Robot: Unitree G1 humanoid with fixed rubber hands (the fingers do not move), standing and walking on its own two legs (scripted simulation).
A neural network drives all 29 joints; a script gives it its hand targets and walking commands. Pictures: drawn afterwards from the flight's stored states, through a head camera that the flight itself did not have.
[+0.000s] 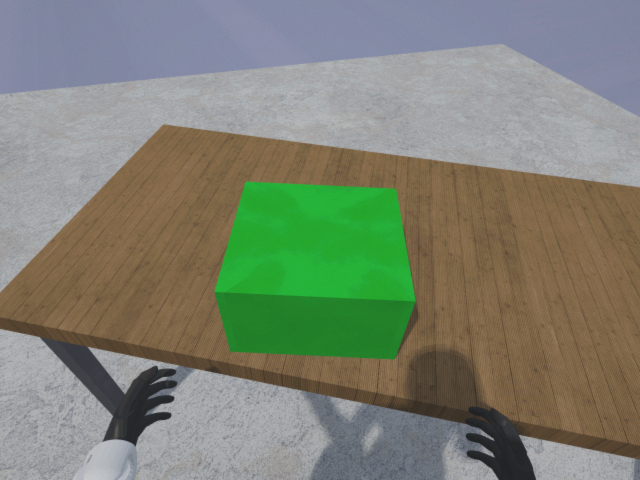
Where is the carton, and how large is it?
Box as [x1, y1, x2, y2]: [215, 182, 415, 358]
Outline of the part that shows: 245,182 215,288 215,295 230,351 394,358 415,301 395,189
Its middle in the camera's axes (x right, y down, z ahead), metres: -0.01 +0.05 +0.68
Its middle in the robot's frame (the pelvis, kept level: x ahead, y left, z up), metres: +0.48 +0.02 -0.04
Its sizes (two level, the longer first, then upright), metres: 0.280 0.254 0.168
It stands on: a table, 0.65 m high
